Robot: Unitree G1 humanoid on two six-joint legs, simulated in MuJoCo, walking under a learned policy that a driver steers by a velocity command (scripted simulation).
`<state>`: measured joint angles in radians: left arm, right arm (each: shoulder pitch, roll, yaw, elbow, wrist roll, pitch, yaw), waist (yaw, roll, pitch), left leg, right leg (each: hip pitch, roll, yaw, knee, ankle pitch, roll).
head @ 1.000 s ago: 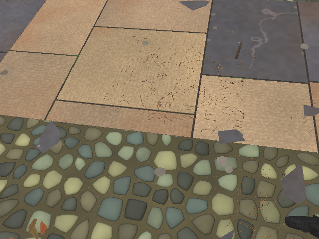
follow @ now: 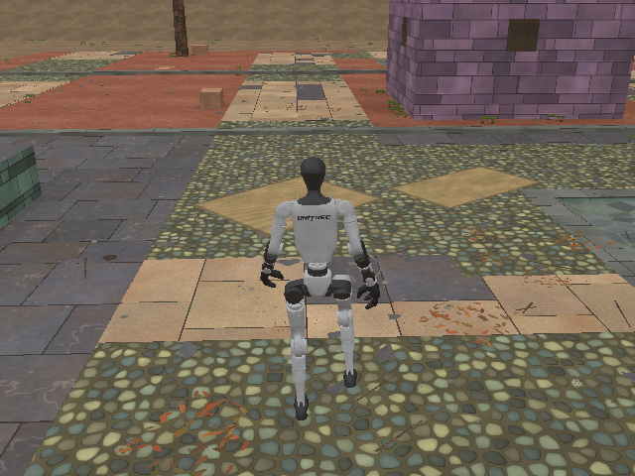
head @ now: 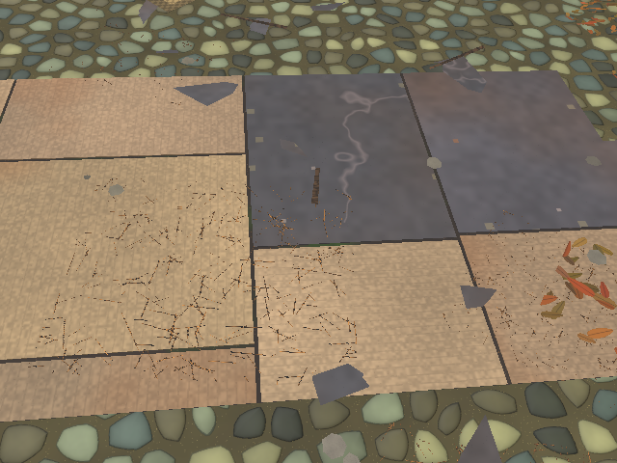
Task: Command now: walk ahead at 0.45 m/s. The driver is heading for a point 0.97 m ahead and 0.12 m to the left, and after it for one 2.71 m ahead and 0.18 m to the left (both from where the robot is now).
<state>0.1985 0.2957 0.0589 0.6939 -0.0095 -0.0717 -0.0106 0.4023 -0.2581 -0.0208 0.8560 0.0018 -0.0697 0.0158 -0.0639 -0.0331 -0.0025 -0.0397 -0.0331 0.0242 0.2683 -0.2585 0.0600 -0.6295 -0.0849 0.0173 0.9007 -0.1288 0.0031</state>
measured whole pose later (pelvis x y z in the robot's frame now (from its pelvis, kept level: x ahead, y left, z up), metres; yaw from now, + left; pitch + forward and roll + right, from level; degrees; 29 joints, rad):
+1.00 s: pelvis +0.57 +0.05 +0.00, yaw +13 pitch +2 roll -1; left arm 0.14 0.31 0.05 0.74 0.01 -0.10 0.00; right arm 0.32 -0.28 -0.05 0.73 0.01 -0.05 0.02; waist -0.04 -0.03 0.04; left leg -0.22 -0.11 -0.07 0.35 -0.15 0.10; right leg -0.61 -0.09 0.07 0.98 -0.23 0.03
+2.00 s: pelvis +1.12 +0.17 +0.00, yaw -3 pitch +1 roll +2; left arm 0.23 0.33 0.08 0.70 -0.02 -0.02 0.00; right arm 0.29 -0.27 -0.07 0.77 -0.01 -0.10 0.01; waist -0.04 -0.05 0.02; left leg -0.13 -0.02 0.09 0.31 -0.20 0.03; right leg -0.63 -0.08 0.06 1.05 -0.25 0.01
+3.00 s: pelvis +1.67 +0.11 +0.00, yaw -8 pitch +1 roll +1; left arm 0.22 0.30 0.06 0.81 -0.01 -0.06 0.01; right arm 0.28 -0.26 -0.04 0.86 -0.01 -0.09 0.03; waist -0.03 -0.04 0.03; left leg -0.20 -0.06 0.05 0.33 -0.15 0.07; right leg -0.58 -0.11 0.04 1.04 -0.24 -0.01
